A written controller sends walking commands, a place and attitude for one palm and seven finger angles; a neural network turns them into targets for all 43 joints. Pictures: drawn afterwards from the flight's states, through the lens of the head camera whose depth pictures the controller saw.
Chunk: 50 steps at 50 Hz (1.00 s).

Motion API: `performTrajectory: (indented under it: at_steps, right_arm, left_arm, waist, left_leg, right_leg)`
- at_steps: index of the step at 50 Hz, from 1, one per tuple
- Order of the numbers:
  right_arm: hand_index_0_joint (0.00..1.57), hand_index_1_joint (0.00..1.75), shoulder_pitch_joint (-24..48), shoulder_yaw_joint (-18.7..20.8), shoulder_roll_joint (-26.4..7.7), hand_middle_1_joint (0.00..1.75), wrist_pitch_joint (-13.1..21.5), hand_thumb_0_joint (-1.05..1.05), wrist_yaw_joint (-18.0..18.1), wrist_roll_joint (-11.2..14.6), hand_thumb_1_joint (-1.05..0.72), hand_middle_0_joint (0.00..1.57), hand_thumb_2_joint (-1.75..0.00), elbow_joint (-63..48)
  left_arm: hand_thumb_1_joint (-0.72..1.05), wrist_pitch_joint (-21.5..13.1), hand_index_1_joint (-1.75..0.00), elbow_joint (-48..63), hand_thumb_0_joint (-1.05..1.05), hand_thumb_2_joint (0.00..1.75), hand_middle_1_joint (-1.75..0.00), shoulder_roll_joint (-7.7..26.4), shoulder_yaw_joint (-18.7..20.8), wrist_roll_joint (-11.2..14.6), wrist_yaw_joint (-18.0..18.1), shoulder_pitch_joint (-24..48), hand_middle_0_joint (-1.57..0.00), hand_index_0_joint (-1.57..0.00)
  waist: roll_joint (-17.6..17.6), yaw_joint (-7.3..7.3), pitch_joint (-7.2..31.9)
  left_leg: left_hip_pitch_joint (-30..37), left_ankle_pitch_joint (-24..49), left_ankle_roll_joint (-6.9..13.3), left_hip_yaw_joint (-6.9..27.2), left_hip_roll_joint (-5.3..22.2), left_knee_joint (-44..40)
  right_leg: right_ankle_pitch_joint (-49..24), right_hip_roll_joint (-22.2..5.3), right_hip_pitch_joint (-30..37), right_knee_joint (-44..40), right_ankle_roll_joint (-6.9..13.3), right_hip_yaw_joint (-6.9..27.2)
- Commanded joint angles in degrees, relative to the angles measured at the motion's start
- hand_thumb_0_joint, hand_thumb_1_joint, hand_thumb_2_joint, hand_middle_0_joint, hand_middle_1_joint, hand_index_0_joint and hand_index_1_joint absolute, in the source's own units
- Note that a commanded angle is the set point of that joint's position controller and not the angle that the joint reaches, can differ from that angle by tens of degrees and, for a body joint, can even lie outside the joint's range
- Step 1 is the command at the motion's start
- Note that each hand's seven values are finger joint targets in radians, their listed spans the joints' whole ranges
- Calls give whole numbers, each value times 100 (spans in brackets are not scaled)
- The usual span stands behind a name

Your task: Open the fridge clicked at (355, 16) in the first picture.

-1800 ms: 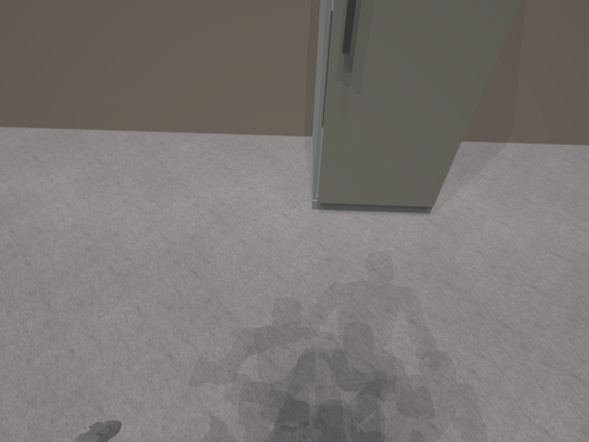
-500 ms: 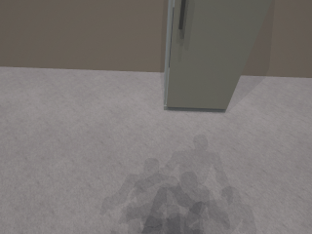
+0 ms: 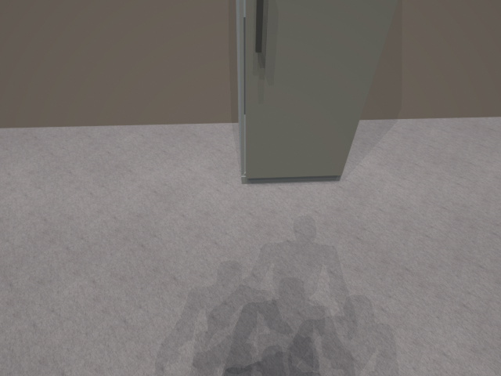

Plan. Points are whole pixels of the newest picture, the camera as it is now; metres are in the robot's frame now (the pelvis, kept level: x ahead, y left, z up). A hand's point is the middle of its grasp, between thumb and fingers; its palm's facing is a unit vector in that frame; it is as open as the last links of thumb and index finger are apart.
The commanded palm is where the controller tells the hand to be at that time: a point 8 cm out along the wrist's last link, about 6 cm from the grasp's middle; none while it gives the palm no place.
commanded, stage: walk to a spot facing it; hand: left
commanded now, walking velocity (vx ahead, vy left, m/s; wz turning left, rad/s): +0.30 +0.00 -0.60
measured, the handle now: (259, 7) +1.17 +0.07 +0.16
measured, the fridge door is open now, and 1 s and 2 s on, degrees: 0 0 0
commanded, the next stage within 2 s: none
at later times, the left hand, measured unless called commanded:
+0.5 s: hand out of the picture +0.14 +0.19 -0.17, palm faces -0.13 -0.98 -0.17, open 7.4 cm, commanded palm none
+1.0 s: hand (218, 211) +0.55 +0.13 -0.16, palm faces -0.52 -0.84 -0.16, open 7.4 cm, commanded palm none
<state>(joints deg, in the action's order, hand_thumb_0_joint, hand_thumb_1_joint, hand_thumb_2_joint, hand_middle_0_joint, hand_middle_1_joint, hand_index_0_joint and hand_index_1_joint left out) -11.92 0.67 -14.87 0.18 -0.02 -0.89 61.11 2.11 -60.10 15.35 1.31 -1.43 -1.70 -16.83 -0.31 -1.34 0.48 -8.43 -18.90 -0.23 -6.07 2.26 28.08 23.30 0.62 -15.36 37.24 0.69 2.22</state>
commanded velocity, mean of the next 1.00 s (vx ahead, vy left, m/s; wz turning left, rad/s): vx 0.24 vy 0.00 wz -0.56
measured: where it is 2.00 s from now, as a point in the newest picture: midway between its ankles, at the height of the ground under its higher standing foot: (254, 325)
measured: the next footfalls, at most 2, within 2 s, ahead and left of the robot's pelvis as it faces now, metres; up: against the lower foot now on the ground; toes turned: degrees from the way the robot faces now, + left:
left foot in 0.56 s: +0.36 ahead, +0.09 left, +0.00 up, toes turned -10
right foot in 1.18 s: +0.43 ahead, -0.13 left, +0.00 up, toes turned -46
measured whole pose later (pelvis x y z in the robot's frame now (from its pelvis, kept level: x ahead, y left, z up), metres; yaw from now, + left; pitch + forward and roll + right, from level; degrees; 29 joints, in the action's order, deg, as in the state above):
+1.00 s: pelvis +0.35 +0.03 +0.00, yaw -32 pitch +0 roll -2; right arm -24.1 1.7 -9.1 3.2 2.0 -1.0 61.9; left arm 3.0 -53.4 12.4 5.4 -2.2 -2.1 -7.3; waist -1.7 2.2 -3.5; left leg -2.9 -20.3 3.4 -22.2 3.3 23.0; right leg 8.8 -4.3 -35.5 58.1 -1.9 -5.1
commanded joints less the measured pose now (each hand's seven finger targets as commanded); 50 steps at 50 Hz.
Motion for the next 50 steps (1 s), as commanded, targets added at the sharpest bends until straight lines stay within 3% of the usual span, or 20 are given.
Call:
performTrajectory:
  at_steps: [1,3,4,5,6,8,10,15,23,24,26,27,28,29,30,32,36,39,43,50]
  right_arm:
    - [20,30,-279,406,-1257,30,218,0,104,-42,-90,20,-90,-342]
    - [20,30,8,384,-1105,30,218,0,109,-55,-90,20,-90,-408]
    - [20,30,193,357,-963,30,212,0,86,-36,-90,20,-90,-482]
    - [20,30,290,255,-448,30,210,0,34,32,-90,20,-90,-745]
    - [20,30,756,217,-477,30,261,0,14,-9,-90,20,-90,-1039]
    - [20,30,758,299,-527,30,302,0,-3,3,-90,20,-90,-934]
    - [20,30,696,317,-442,30,280,0,-31,-45,-90,20,-90,-852]
    - [20,30,444,329,-115,30,185,0,-78,-34,-90,20,-90,-859]
    - [20,30,1121,299,26,30,310,0,-129,12,-90,20,-90,-1309]
    - [20,30,994,306,-5,30,339,0,-112,24,-90,20,-90,-1303]
    - [20,30,-179,385,-268,30,410,0,-2,13,-90,20,-90,-957]
    - [20,30,-1097,503,-747,30,435,0,84,-34,-90,20,-90,-698]
    - [20,30,-1679,648,-1413,30,455,0,112,-113,-90,20,-90,-571]
    - [20,30,-1633,565,-1330,30,376,0,108,-67,-90,20,-90,-602]
    - [20,30,-1087,525,-1068,30,351,0,94,-64,-90,20,-90,-744]
    - [20,30,-458,352,-400,30,442,0,107,-63,-90,20,-90,-850]
    - [20,30,-493,276,-73,30,573,0,155,-19,-90,20,-90,-686]
    - [20,30,-769,293,10,30,591,0,180,-1,-90,20,-90,-579]
    - [20,30,-1115,247,-64,30,558,0,218,15,-90,20,-90,-413]
    - [20,30,-1608,265,-172,30,379,0,234,-61,-90,20,-90,-152]
  left_arm:
    - [90,-247,-30,796,0,90,-30,417,206,17,-59,604,-20,-20]
    - [90,-290,-30,577,0,90,-30,266,254,7,-81,-121,-20,-20]
    - [90,-329,-30,298,0,90,-30,391,298,-11,-56,-996,-20,-20]
    - [90,-427,-30,127,0,90,-30,1146,453,-66,66,-1654,-20,-20]
    - [90,-438,-30,105,0,90,-30,1240,457,54,169,-1945,-20,-20]
    - [90,-476,-30,270,0,90,-30,902,406,80,197,-1364,-20,-20]
    - [90,-521,-30,391,0,90,-30,644,351,37,211,-953,-20,-20]
    - [90,-632,-30,323,0,90,-30,505,339,0,225,-974,-20,-20]
    - [90,-581,-30,296,0,90,-30,492,371,-38,269,-922,-20,-20]
    - [90,-568,-30,333,0,90,-30,531,396,-37,271,-849,-20,-20]
    - [90,-555,-30,418,0,90,-30,572,459,-2,261,-516,-20,-20]
    - [90,-547,-30,461,0,90,-30,371,457,49,215,-557,-20,-20]
    - [90,-515,-30,539,0,90,-30,-18,415,118,133,-912,-20,-20]
    - [90,-523,-30,623,0,90,-30,92,411,70,140,-648,-20,-20]
    - [90,-493,-30,685,0,90,-30,122,421,47,125,-435,-20,-20]
    - [90,-430,-30,625,0,90,-30,55,460,-41,14,-77,-20,-20]
    - [90,-173,-30,555,0,90,-30,-223,427,-72,-67,-365,-20,-20]
    - [90,-68,-30,684,0,90,-30,-251,444,-100,-76,-83,-20,-20]
    - [90,-1,-30,818,0,90,-30,-275,416,-83,-67,355,-20,-20]
    - [90,-11,-30,1108,0,90,-30,-290,311,-35,-50,1411,-20,-20]
  waist:
    - [846,249,-620]
    - [619,-137,-396]
    - [-84,-546,-67]
    - [-2281,-727,-4]
    - [-2007,-780,-153]
    - [-741,-468,-442]
    - [-289,-240,-611]
    - [-312,25,-355]
    - [-805,-166,-473]
    - [-866,-106,-402]
    - [-465,436,4]
    - [289,783,638]
    - [2163,779,1216]
    - [1747,770,1041]
    - [1245,554,416]
    - [745,279,-361]
    - [773,-55,-265]
    - [603,-20,-341]
    - [562,53,-431]
    - [696,418,-563]
  left_leg:
    - [516,158,983,1406,1952,-1213]
    - [-281,571,586,531,1556,-208]
    - [-872,338,295,1,1091,1121]
    - [-2738,-1136,-116,-570,259,3100]
    - [-3398,-1520,-114,71,56,3871]
    - [-3352,-530,-60,498,476,4046]
    - [-3142,-141,-149,560,573,3969]
    - [-3030,499,-345,373,508,3333]
    - [-2152,636,-252,181,249,1297]
    - [-1723,577,-206,173,168,1044]
    - [107,892,-137,186,61,136]
    - [1527,726,-21,718,650,-75]
    - [2469,480,462,2994,2548,-691]
    - [1820,-141,741,3659,2875,-1304]
    - [959,-1028,849,3373,2790,-1581]
    - [-105,-574,559,2206,2266,-1696]
    - [-428,1137,271,409,1694,-1601]
    - [-69,1549,208,-32,1628,-1650]
    - [478,3562,94,-412,1625,-1317]
    - [1148,4647,524,-828,1761,-839]
  right_leg:
    - [578,-372,-1536,673,-34,-304]
    - [-98,-261,-53,-224,14,-604]
    - [-711,-145,1040,-1026,74,-512]
    - [-414,-1591,1995,-2069,574,2062]
    - [-1039,-2157,1929,-2581,966,3460]
    - [-662,-1864,1429,-2463,1192,2797]
    - [-694,-1719,896,-2508,1227,2444]
    - [-2018,-1281,938,-2397,1067,1505]
    - [-2523,-1116,817,-2070,865,1355]
    - [-2655,-1123,726,-1928,846,1404]
    - [-2824,-749,63,-812,617,1136]
    - [-2189,-329,-560,502,421,790]
    - [906,415,-1842,2539,55,-88]
    - [1014,185,-2066,3469,93,233]
    - [668,-162,-2174,3916,101,217]
    - [-293,-527,-2229,4052,36,66]
    - [-1114,-617,-1864,3754,-132,-156]
    - [-1546,-646,-2371,3692,-215,-198]
    - [-1670,-576,-2703,3197,-299,-399]
    - [-1151,-430,-2395,1432,-205,-945]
